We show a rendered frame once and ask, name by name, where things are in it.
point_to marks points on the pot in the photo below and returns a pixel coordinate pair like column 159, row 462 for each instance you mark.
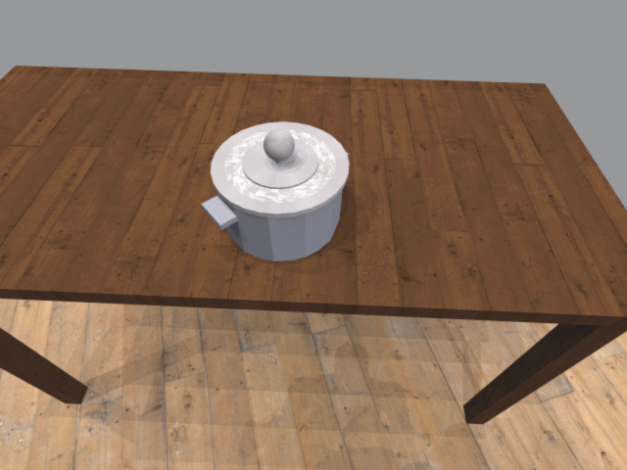
column 276, row 239

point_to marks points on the table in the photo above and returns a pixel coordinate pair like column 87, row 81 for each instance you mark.
column 464, row 200

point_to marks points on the knob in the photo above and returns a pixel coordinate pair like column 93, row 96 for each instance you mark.
column 279, row 145

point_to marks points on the lid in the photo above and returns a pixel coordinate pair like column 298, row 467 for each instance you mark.
column 249, row 180

